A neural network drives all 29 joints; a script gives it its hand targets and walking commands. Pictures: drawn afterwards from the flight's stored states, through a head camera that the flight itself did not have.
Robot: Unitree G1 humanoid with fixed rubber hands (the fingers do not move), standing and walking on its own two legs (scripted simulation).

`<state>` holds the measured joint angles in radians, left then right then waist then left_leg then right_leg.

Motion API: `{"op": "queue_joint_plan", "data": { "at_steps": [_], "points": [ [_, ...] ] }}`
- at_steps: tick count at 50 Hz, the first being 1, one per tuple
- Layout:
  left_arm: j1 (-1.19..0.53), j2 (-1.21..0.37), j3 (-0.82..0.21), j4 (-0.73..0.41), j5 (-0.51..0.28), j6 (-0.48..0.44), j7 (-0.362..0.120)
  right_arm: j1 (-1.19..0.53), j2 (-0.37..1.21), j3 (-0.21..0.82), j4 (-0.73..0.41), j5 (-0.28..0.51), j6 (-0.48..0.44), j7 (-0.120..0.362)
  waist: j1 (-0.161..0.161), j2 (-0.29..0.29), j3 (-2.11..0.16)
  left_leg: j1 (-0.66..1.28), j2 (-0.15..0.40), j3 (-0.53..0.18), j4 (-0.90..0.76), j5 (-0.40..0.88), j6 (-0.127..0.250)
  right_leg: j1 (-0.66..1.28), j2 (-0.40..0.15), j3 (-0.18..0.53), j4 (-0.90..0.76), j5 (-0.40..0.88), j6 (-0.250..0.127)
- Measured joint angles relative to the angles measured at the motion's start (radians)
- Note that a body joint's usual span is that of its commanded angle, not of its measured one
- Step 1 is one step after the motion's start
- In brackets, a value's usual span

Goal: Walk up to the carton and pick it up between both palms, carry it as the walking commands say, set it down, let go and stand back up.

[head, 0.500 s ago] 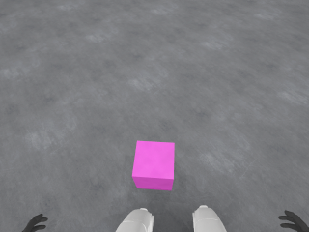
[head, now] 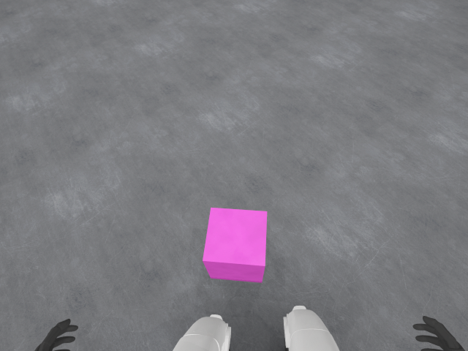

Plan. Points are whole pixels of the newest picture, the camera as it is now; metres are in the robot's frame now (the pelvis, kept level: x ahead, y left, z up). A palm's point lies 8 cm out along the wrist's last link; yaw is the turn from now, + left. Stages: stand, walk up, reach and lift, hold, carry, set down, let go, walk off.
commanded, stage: walk up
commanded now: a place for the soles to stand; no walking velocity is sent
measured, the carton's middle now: (237, 246) +0.47 +0.03 -0.60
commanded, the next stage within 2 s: none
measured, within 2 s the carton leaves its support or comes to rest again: neither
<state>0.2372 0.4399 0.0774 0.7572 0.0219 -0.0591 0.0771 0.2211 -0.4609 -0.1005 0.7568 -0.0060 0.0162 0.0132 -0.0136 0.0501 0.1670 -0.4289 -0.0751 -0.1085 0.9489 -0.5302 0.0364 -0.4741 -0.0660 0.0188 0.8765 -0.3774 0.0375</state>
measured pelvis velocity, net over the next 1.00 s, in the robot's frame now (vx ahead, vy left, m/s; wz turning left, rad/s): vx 0.00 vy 0.04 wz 0.00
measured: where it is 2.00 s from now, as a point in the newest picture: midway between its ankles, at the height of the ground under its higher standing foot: outside the picture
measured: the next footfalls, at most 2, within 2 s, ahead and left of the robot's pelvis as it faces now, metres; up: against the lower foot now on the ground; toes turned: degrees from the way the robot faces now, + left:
left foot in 0.76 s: +0.08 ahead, +0.16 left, +0.00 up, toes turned -3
right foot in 1.00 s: +0.11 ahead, -0.11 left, +0.00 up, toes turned +0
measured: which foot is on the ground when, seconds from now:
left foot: down 0.00-0.52, up 0.54-0.74, down 0.76-1.00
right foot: down 0.00-0.74, up 0.76-0.98, down 1.00-1.00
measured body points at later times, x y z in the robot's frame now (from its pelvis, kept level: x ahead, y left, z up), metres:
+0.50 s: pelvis -0.03 -0.01 +0.00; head +0.02 -0.02 +0.44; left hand +0.08 +0.34 -0.08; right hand +0.09 -0.34 -0.10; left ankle +0.01 +0.11 -0.69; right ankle +0.02 -0.16 -0.69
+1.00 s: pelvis +0.00 +0.04 -0.01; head +0.04 +0.04 +0.44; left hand +0.09 +0.40 -0.09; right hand +0.10 -0.30 -0.10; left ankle +0.02 +0.15 -0.69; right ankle +0.07 -0.12 -0.69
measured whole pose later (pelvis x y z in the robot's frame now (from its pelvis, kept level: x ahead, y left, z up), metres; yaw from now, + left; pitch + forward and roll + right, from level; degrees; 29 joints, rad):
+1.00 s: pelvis +0.00 +0.04 -0.01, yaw +0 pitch -3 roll -1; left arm 0.30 0.46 0.10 0.76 0.02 -0.08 0.08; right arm 0.24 -0.46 -0.12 0.73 -0.02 0.03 0.06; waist -0.01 0.03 0.14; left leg -0.44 -0.06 -0.06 0.97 -0.49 0.03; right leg -0.49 -0.04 0.05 0.91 -0.43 -0.03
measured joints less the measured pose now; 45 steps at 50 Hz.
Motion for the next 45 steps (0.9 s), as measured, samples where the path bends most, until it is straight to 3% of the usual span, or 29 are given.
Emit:
{"op": "queue_joint_plan", "data": {
  "at_steps": [2, 6, 8, 11, 13, 16, 18, 22, 24, 26, 28, 33, 37, 40, 45],
  "points": [
    [0.000, 0.000, 0.000, 0.000, 0.000, 0.005, -0.002, 0.000, 0.001, 0.000, 0.000, 0.000, 0.000, 0.000, 0.000, 0.008, 0.001, 0.002, -0.001, 0.003, -0.010, 0.073, -0.003, 0.000, -0.001, 0.002, 0.005, 0.001, 0.000],
    [-0.008, 0.000, 0.000, 0.000, 0.000, 0.016, -0.003, 0.000, 0.013, 0.006, 0.000, 0.000, -0.002, 0.000, 0.000, 0.005, -0.001, 0.003, -0.001, 0.003, -0.011, 0.064, -0.007, -0.001, 0.007, 0.002, 0.061, -0.144, -0.054],
    [-0.007, 0.000, 0.000, 0.000, 0.000, 0.018, -0.005, -0.001, 0.013, 0.006, 0.000, 0.000, -0.002, 0.000, 0.000, -0.002, -0.001, 0.003, -0.001, 0.003, -0.011, 0.065, -0.010, 0.012, 0.010, 0.002, 0.057, -0.151, -0.066],
    [-0.008, 0.000, -0.001, 0.000, 0.000, 0.013, -0.008, -0.009, 0.013, 0.006, 0.000, 0.000, -0.002, 0.000, 0.000, -0.006, -0.001, 0.003, -0.001, -0.001, -0.011, 0.070, -0.017, 0.017, 0.010, 0.002, 0.023, 0.007, -0.037],
    [-0.008, 0.000, -0.001, 0.000, 0.000, 0.008, -0.010, -0.016, 0.012, 0.006, 0.000, 0.000, -0.002, 0.000, 0.000, -0.006, -0.001, 0.003, -0.001, -0.002, -0.007, 0.054, -0.017, 0.019, 0.009, 0.002, 0.022, -0.007, -0.006],
    [-0.008, 0.000, -0.001, 0.000, 0.000, 0.004, -0.011, -0.017, 0.006, 0.006, 0.000, 0.000, -0.002, 0.000, 0.000, -0.005, -0.001, 0.003, -0.001, 0.003, -0.006, 0.031, -0.017, 0.022, 0.004, 0.002, 0.019, -0.013, -0.006],
    [-0.008, 0.000, 0.000, 0.000, 0.000, 0.007, -0.011, -0.016, 0.005, 0.006, 0.000, 0.000, -0.002, 0.000, 0.000, -0.004, -0.001, 0.004, 0.000, 0.003, -0.014, 0.098, -0.017, 0.021, 0.004, 0.002, 0.024, -0.012, -0.004],
    [-0.010, 0.000, -0.001, 0.000, 0.000, 0.018, -0.011, -0.017, 0.009, 0.006, 0.000, 0.000, -0.002, 0.000, 0.000, -0.008, -0.001, 0.003, -0.001, -0.002, -0.014, 0.092, -0.019, 0.016, 0.012, 0.002, 0.080, -0.141, -0.054],
    [-0.008, 0.000, -0.001, 0.002, 0.000, 0.014, -0.011, -0.019, 0.009, 0.006, -0.003, -0.004, -0.002, 0.002, 0.001, -0.015, -0.002, 0.000, -0.001, -0.003, -0.014, 0.092, -0.019, 0.033, 0.012, 0.003, 0.060, -0.144, -0.075],
    [0.011, 0.000, 0.000, 0.006, 0.000, -0.010, -0.004, -0.019, 0.008, 0.005, -0.012, -0.009, 0.006, 0.012, 0.000, -0.011, -0.003, 0.001, -0.001, -0.006, -0.012, 0.090, -0.019, 0.040, 0.012, 0.002, 0.031, -0.039, -0.047],
    [0.052, 0.000, 0.001, 0.006, 0.000, -0.026, 0.006, -0.021, 0.005, 0.004, -0.021, -0.013, 0.016, 0.017, 0.001, -0.002, -0.005, -0.015, -0.001, -0.006, 0.058, 0.047, -0.019, 0.050, 0.011, 0.002, 0.027, -0.028, -0.024],
    [0.098, 0.002, 0.016, 0.007, 0.000, -0.031, 0.027, -0.020, -0.043, -0.010, -0.023, -0.017, 0.023, 0.042, 0.000, 0.055, -0.005, -0.052, 0.010, -0.007, 0.141, 0.037, -0.019, 0.084, -0.009, 0.002, 0.001, -0.036, -0.022],
    [0.098, 0.014, 0.034, 0.007, 0.000, -0.029, 0.027, -0.012, -0.056, -0.023, -0.023, -0.017, 0.023, 0.056, -0.001, 0.080, -0.014, -0.020, 0.035, -0.006, 0.058, 0.031, -0.019, 0.075, -0.029, 0.003, 0.020, -0.053, -0.024],
    [0.097, 0.017, 0.032, 0.008, 0.000, -0.004, 0.029, -0.007, -0.028, -0.024, -0.022, -0.017, 0.020, 0.056, -0.001, 0.039, -0.013, -0.009, 0.017, 0.032, 0.044, 0.039, -0.021, 0.008, -0.020, 0.033, 0.171, -0.144, -0.065],
    [0.061, 0.018, 0.020, 0.007, 0.000, -0.010, 0.019, 0.017, 0.001, -0.024, -0.022, -0.017, 0.014, 0.049, -0.001, 0.000, -0.018, -0.008, 0.017, 0.046, 0.021, 0.063, -0.009, -0.072, 0.025, 0.032, 0.238, -0.148, -0.070]
  ]
}}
